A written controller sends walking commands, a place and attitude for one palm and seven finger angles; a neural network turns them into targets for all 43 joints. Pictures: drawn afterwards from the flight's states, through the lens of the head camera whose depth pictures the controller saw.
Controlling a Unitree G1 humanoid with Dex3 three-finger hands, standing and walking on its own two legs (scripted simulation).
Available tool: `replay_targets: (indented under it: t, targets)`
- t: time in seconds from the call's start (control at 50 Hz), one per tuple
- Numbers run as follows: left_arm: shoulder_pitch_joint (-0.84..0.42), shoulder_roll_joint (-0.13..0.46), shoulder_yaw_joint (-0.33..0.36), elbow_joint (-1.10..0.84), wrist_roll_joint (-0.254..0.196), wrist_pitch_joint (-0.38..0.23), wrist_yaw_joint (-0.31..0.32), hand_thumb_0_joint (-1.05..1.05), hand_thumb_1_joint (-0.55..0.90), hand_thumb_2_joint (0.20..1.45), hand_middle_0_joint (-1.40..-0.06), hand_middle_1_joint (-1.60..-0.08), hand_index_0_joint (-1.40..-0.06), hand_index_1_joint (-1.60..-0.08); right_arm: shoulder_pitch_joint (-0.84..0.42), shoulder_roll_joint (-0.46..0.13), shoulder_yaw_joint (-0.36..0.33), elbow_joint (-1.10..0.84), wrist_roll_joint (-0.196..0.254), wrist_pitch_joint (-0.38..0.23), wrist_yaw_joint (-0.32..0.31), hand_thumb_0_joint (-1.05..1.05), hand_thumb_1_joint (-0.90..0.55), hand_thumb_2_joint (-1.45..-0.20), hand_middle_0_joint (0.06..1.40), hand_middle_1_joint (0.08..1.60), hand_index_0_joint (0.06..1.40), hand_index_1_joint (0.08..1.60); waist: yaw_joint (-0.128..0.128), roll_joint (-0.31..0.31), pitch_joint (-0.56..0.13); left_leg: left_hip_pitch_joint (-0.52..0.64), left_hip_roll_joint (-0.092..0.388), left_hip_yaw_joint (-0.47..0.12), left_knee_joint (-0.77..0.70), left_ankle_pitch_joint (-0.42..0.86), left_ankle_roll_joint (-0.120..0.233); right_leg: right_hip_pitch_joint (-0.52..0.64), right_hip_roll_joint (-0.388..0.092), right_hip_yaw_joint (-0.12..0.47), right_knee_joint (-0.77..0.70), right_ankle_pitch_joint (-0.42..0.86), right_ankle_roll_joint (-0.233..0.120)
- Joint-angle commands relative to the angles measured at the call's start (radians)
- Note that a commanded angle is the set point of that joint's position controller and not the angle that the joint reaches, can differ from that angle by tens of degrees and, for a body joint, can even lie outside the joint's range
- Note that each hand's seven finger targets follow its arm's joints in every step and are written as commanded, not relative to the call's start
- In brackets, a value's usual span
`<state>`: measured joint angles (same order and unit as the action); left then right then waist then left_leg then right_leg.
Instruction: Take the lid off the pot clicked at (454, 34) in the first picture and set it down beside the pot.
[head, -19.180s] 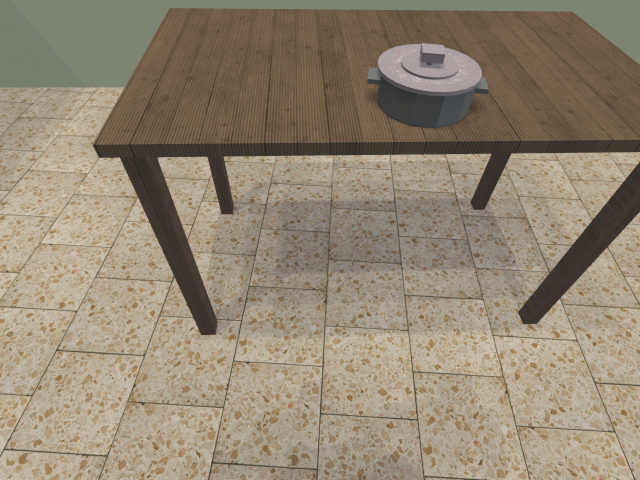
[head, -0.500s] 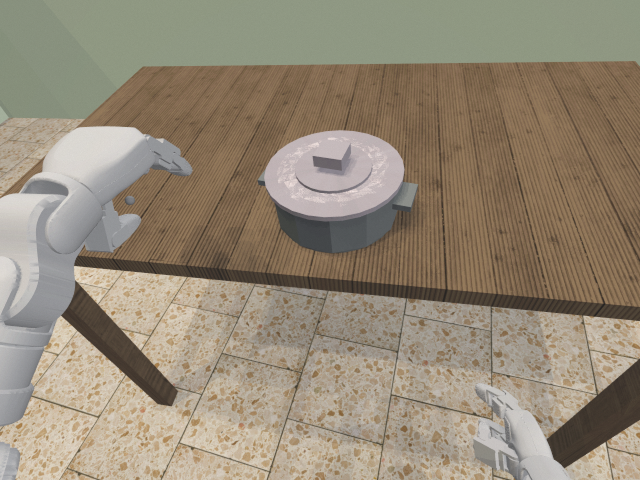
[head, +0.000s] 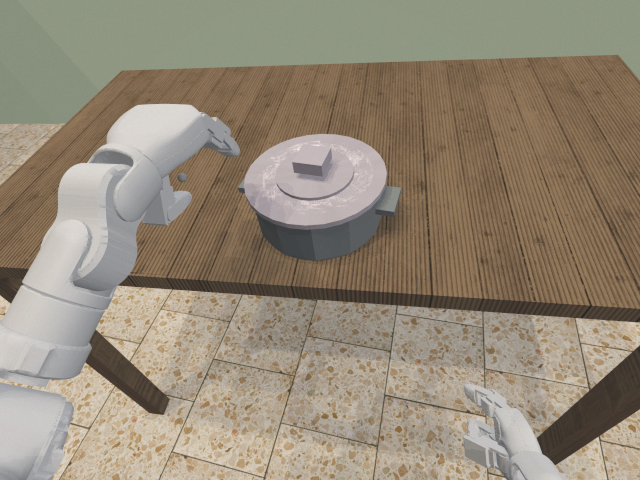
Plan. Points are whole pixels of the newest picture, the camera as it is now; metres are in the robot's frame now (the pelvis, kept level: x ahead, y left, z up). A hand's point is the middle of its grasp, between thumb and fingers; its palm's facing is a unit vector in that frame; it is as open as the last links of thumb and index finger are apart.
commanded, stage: move the open hand above the knob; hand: left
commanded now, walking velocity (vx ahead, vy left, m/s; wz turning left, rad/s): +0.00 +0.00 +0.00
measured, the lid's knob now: (312, 160) +0.50 +0.06 +0.15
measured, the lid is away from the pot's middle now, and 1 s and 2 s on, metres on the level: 0.00 0.00 0.00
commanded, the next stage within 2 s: none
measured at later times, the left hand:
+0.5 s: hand (252, 149) +0.43 +0.11 +0.22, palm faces -0.05 -0.02 -1.00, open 10.0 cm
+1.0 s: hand (304, 124) +0.48 +0.06 +0.22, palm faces -0.11 -0.03 -0.99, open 10.0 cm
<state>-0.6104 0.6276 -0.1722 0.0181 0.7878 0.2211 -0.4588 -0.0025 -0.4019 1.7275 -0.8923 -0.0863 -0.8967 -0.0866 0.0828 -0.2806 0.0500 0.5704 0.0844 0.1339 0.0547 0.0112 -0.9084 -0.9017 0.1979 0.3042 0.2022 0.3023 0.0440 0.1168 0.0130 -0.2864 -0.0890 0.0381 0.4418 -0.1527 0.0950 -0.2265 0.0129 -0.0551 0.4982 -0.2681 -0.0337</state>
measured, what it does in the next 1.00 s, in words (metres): stands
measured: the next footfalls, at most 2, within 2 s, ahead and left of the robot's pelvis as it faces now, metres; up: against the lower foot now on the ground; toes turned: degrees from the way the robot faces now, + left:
none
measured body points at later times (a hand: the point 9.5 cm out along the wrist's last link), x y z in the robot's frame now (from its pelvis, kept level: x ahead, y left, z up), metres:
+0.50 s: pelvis +0.01 -0.01 +0.00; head +0.02 -0.05 +0.45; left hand +0.42 +0.11 +0.27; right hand +0.20 -0.23 -0.11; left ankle +0.05 +0.06 -0.74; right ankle +0.00 -0.10 -0.74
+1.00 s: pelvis +0.03 -0.02 +0.00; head +0.04 -0.06 +0.45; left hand +0.48 +0.06 +0.27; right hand +0.19 -0.25 -0.12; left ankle +0.05 +0.06 -0.74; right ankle +0.00 -0.10 -0.74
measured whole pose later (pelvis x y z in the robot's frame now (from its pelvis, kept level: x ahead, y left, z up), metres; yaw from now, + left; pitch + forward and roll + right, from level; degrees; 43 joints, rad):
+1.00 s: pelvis +0.03 -0.02 +0.00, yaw -1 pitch +3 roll +1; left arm -1.04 0.38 -0.39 0.52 0.83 0.35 -0.38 0.00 -0.40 1.73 -0.89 -0.09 -0.90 -0.09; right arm 0.11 -0.27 0.04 0.64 0.08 0.17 0.06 0.01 -0.91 -0.90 0.20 0.30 0.20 0.30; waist -0.02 0.09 -0.04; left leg -0.30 -0.08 0.04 0.42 -0.18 0.07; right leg -0.25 0.03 -0.04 0.49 -0.30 -0.06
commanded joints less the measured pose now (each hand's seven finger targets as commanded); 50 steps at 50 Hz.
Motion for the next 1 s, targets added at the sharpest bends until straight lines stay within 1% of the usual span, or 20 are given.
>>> replay_targets:
  t: [0.0,0.08,0.12,0.2,0.24,0.28,0.3,0.38,0.42,0.46,0.52,0.66,0.7,0.72,0.8,0.82,0.86,0.9,0.94,0.98]
  targets:
    - [-0.410,0.202,0.165,-0.135,0.004,0.004,0.055,0.000,-0.404,1.734,-0.879,-0.081,-0.879,-0.081,-0.141,-0.097,-0.039,-0.181,0.003,-0.051,0.006,0.000,-0.900,-0.900,0.200,0.300,0.200,0.300,-0.012,-0.096,-0.347,0.227,0.051,-0.099,-0.012,0.159,-0.041,-0.007,-0.010,0.044,-0.060,0.168,-0.023]
    - [-0.503,0.158,0.098,-0.121,0.030,0.028,0.058,0.000,-0.404,1.734,-0.879,-0.081,-0.879,-0.081,-0.157,-0.084,-0.034,-0.168,0.006,-0.040,0.009,0.000,-0.900,-0.900,0.200,0.300,0.200,0.300,-0.014,-0.079,-0.337,0.223,0.052,-0.097,-0.036,0.135,-0.042,-0.024,-0.009,0.036,-0.057,0.142,-0.018]
    - [-0.517,0.183,0.122,-0.088,0.038,0.030,0.064,0.000,-0.404,1.734,-0.879,-0.081,-0.879,-0.081,-0.137,-0.085,-0.034,-0.163,-0.001,-0.038,0.008,0.000,-0.900,-0.900,0.200,0.300,0.200,0.300,-0.013,-0.122,-0.365,0.205,0.047,-0.090,-0.027,0.136,-0.036,0.008,-0.003,0.042,-0.062,0.158,-0.019]
    - [-0.536,0.181,0.135,-0.053,0.022,0.028,0.084,0.000,-0.404,1.734,-0.879,-0.081,-0.879,-0.081,-0.121,-0.097,-0.040,-0.159,0.002,-0.039,0.005,0.000,-0.900,-0.900,0.200,0.300,0.200,0.300,-0.020,-0.096,-0.371,0.217,0.050,-0.093,-0.008,0.160,-0.037,-0.003,-0.011,0.045,-0.051,0.179,-0.024]
    - [-0.568,0.157,0.097,-0.010,0.048,0.045,0.080,0.000,-0.404,1.734,-0.879,-0.081,-0.879,-0.081,-0.135,-0.084,-0.033,-0.153,0.004,-0.031,0.004,0.000,-0.900,-0.900,0.200,0.300,0.200,0.300,-0.017,-0.142,-0.358,0.187,0.050,-0.076,-0.025,0.147,-0.038,0.008,-0.012,0.044,-0.051,0.180,-0.017]
    - [-0.606,0.083,0.027,-0.020,0.042,0.052,0.078,0.000,-0.404,1.734,-0.879,-0.081,-0.879,-0.081,-0.146,-0.077,-0.033,-0.155,0.008,-0.030,0.007,0.000,-0.900,-0.900,0.200,0.300,0.200,0.300,-0.028,-0.105,-0.353,0.204,0.047,-0.079,-0.025,0.143,-0.037,-0.015,-0.012,0.040,-0.051,0.172,-0.017]
    - [-0.588,0.072,0.037,-0.034,0.017,0.041,0.085,0.000,-0.404,1.734,-0.879,-0.081,-0.879,-0.081,-0.131,-0.085,-0.040,-0.163,0.010,-0.032,0.011,0.000,-0.900,-0.900,0.200,0.300,0.200,0.300,-0.038,-0.097,-0.366,0.225,0.050,-0.090,-0.005,0.159,-0.036,-0.023,-0.012,0.041,-0.050,0.180,-0.021]
    - [-0.682,0.079,0.015,-0.007,0.057,0.063,0.092,0.000,-0.404,1.734,-0.879,-0.081,-0.879,-0.081,-0.139,-0.075,-0.032,-0.148,0.006,-0.029,0.010,0.000,-0.900,-0.900,0.200,0.300,0.200,0.300,-0.030,-0.094,-0.393,0.223,0.044,-0.085,-0.021,0.177,-0.037,0.004,-0.008,0.043,-0.043,0.202,-0.021]
    - [-0.656,0.126,0.066,0.022,0.055,0.062,0.099,0.000,-0.404,1.734,-0.879,-0.081,-0.879,-0.081,-0.124,-0.079,-0.035,-0.142,-0.003,-0.026,0.007,0.000,-0.900,-0.900,0.200,0.300,0.200,0.300,-0.022,-0.132,-0.427,0.209,0.041,-0.072,-0.012,0.204,-0.030,0.053,-0.007,0.054,-0.049,0.254,-0.019]
    - [-0.676,0.085,0.026,0.102,0.054,0.074,0.099,0.000,-0.404,1.734,-0.879,-0.081,-0.879,-0.081,-0.125,-0.081,-0.027,-0.130,0.001,-0.018,0.003,0.000,-0.900,-0.900,0.200,0.300,0.200,0.300,-0.034,-0.164,-0.349,0.163,0.045,-0.062,-0.029,0.159,-0.034,0.023,-0.012,0.046,-0.056,0.234,-0.013]
    - [-0.694,0.052,0.006,0.070,0.049,0.073,0.101,0.000,-0.404,1.734,-0.879,-0.081,-0.879,-0.081,-0.130,-0.076,-0.033,-0.137,0.001,-0.019,0.009,0.000,-0.900,-0.900,0.200,0.300,0.200,0.300,-0.032,-0.147,-0.412,0.201,0.040,-0.068,-0.014,0.212,-0.029,0.049,-0.011,0.052,-0.048,0.279,-0.016]
    - [-0.827,0.009,-0.050,0.163,0.066,0.102,0.109,0.000,-0.404,1.734,-0.879,-0.081,-0.879,-0.081,-0.123,-0.075,-0.030,-0.112,0.004,-0.011,0.005,0.000,-0.900,-0.900,0.200,0.300,0.200,0.300,-0.055,-0.148,-0.397,0.189,0.035,-0.058,-0.019,0.181,-0.028,0.029,-0.013,0.054,-0.050,0.281,-0.012]
    - [-0.836,-0.011,-0.046,0.145,0.036,0.094,0.115,0.000,-0.404,1.734,-0.879,-0.081,-0.879,-0.081,-0.115,-0.081,-0.041,-0.118,0.005,-0.016,0.009,0.000,-0.900,-0.900,0.200,0.300,0.200,0.300,-0.062,-0.125,-0.425,0.214,0.034,-0.072,-0.002,0.212,-0.024,0.038,-0.016,0.056,-0.052,0.305,-0.017]
    - [-0.860,0.024,-0.028,0.171,0.065,0.101,0.117,0.000,-0.404,1.734,-0.879,-0.081,-0.879,-0.081,-0.116,-0.074,-0.035,-0.107,0.000,-0.017,0.007,0.000,-0.900,-0.900,0.200,0.300,0.200,0.300,-0.050,-0.139,-0.455,0.212,0.032,-0.063,-0.008,0.219,-0.025,0.060,-0.012,0.062,-0.044,0.323,-0.015]
    - [-0.843,-0.043,-0.056,0.296,0.036,0.115,0.120,0.000,-0.404,1.734,-0.879,-0.081,-0.879,-0.081,-0.089,-0.086,-0.040,-0.090,0.001,-0.008,0.005,0.000,-0.900,-0.900,0.200,0.300,0.200,0.300,-0.067,-0.171,-0.399,0.170,0.030,-0.059,-0.010,0.203,-0.023,0.050,-0.018,0.058,-0.061,0.342,-0.011]
    - [-0.899,-0.010,-0.046,0.283,0.065,0.116,0.121,0.000,-0.404,1.734,-0.879,-0.081,-0.879,-0.081,-0.099,-0.078,-0.032,-0.088,-0.003,-0.012,0.004,0.000,-0.900,-0.900,0.200,0.300,0.200,0.300,-0.057,-0.188,-0.437,0.173,0.027,-0.053,-0.014,0.209,-0.023,0.076,-0.018,0.066,-0.049,0.361,-0.009]
    - [-0.923,-0.054,-0.087,0.305,0.071,0.124,0.120,0.000,-0.404,1.734,-0.879,-0.081,-0.879,-0.081,-0.106,-0.071,-0.032,-0.090,-0.002,-0.015,0.002,0.000,-0.900,-0.900,0.200,0.300,0.200,0.300,-0.061,-0.183,-0.436,0.174,0.024,-0.051,-0.013,0.215,-0.020,0.072,-0.021,0.068,-0.045,0.377,-0.008]
    - [-0.938,-0.085,-0.095,0.299,0.041,0.119,0.120,0.000,-0.404,1.734,-0.879,-0.081,-0.879,-0.081,-0.091,-0.082,-0.043,-0.087,-0.002,-0.011,0.005,0.000,-0.900,-0.900,0.200,0.300,0.200,0.300,-0.075,-0.167,-0.453,0.190,0.024,-0.055,-0.001,0.240,-0.016,0.078,-0.023,0.068,-0.053,0.408,-0.010]
    - [-0.961,-0.025,-0.055,0.366,0.076,0.133,0.123,0.000,-0.404,1.734,-0.879,-0.081,-0.879,-0.081,-0.086,-0.078,-0.039,-0.071,-0.009,-0.015,0.001,0.000,-0.900,-0.900,0.200,0.300,0.200,0.300,-0.066,-0.194,-0.459,0.179,0.023,-0.049,-0.003,0.247,-0.015,0.093,-0.018,0.074,-0.044,0.436,-0.007]
    - [-0.974,-0.057,-0.079,0.410,0.076,0.141,0.121,0.000,-0.404,1.734,-0.879,-0.081,-0.879,-0.081,-0.078,-0.076,-0.035,-0.065,-0.007,-0.015,0.000,0.000,-0.900,-0.900,0.200,0.300,0.200,0.300,-0.067,-0.188,-0.434,0.163,0.021,-0.046,-0.014,0.235,-0.018,0.084,-0.020,0.069,-0.044,0.432,-0.006]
